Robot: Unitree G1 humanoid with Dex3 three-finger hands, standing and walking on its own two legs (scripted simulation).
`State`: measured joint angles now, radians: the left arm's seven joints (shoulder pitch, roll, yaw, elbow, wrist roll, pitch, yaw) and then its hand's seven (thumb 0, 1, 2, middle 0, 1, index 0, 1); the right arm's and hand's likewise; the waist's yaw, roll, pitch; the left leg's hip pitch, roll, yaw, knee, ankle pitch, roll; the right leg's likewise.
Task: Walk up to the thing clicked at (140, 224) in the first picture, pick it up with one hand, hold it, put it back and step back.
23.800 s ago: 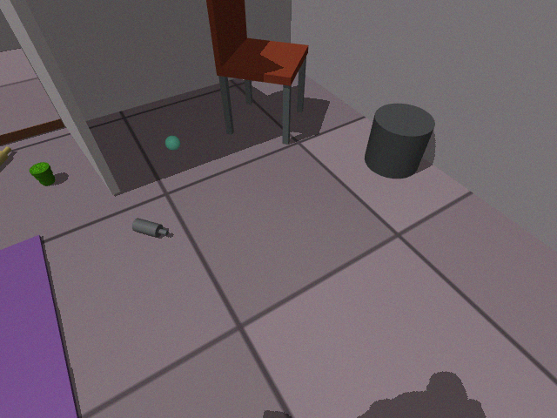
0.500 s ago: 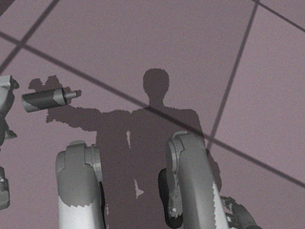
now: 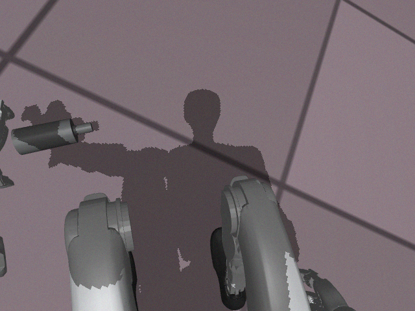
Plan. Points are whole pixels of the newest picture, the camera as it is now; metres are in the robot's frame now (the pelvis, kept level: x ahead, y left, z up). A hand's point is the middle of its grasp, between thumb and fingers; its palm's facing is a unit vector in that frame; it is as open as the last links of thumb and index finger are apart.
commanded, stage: rise first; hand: left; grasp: from above
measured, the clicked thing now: (56, 134) +0.49 +0.30 -0.29
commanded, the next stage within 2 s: approach in 1.30 s
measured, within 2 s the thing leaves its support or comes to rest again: neither
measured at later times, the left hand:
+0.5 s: hand (0, 148) +0.42 +0.36 -0.18, palm faces -0.43 -0.13 -0.89, open 13.9 cm
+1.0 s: hand out of the picture +0.43 +0.36 -0.18, palm faces -0.42 -0.13 -0.90, open 14.0 cm
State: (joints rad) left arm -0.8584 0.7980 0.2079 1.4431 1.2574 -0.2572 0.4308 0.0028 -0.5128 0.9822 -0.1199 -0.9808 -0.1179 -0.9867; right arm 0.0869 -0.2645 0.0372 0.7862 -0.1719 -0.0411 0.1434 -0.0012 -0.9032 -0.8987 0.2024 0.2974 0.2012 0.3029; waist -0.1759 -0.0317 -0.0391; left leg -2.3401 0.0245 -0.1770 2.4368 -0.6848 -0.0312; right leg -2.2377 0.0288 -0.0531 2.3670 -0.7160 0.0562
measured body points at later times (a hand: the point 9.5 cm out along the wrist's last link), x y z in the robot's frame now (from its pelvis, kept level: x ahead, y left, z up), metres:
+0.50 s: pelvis +0.00 +0.00 +0.00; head +0.24 +0.08 +0.37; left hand +0.44 +0.36 -0.13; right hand +0.07 -0.27 -0.11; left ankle +0.07 +0.14 -0.29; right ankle +0.09 -0.13 -0.29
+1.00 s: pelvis +0.00 +0.00 -0.01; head +0.24 +0.09 +0.36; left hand +0.45 +0.36 -0.12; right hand +0.06 -0.27 -0.11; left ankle +0.07 +0.14 -0.29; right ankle +0.09 -0.13 -0.29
